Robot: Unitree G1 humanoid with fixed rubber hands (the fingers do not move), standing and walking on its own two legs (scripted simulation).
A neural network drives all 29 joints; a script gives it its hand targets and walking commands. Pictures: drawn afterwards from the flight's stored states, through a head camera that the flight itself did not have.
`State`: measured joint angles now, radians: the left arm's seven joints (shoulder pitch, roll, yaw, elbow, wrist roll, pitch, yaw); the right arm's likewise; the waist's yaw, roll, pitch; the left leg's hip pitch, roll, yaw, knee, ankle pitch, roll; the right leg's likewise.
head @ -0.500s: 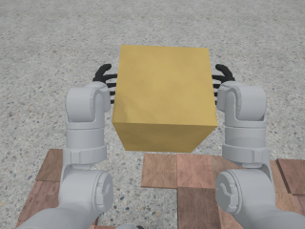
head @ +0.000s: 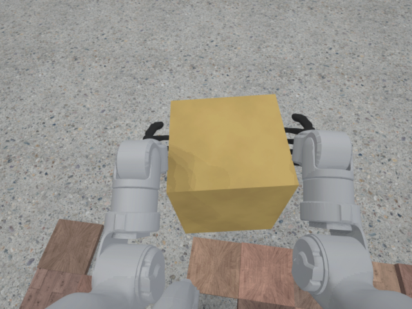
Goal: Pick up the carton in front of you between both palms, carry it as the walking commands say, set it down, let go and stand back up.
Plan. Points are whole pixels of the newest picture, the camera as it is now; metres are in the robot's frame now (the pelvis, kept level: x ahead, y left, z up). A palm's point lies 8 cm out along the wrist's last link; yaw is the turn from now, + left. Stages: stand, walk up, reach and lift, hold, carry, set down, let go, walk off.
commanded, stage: carry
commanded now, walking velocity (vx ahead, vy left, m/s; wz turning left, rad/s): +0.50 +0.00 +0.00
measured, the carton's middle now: (225, 170) +0.39 +0.02 -0.02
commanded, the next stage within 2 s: none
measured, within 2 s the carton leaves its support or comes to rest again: neither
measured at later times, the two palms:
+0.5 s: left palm (195, 53) +0.68 +0.12 +0.07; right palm (310, 61) +0.65 -0.16 +0.08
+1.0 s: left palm (193, 7) +0.89 +0.15 +0.07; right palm (287, 5) +0.93 -0.13 +0.07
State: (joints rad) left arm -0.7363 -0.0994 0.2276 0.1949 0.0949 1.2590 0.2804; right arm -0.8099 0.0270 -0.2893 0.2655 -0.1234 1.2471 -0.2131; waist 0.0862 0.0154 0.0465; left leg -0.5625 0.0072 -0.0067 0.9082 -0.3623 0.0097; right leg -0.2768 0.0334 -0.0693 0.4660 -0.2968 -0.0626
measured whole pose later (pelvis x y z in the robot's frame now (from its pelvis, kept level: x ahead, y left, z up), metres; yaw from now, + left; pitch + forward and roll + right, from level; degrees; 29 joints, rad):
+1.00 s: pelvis +0.62 -0.02 -0.05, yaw +2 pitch +3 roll -2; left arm -0.36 -0.17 0.13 -0.19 0.10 1.28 0.29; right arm -0.35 0.18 -0.17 -0.19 -0.18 1.23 -0.19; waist 0.07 0.02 -0.15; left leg -0.40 0.02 0.11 0.36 0.04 0.04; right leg -0.11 0.02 -0.12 0.63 -0.28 -0.04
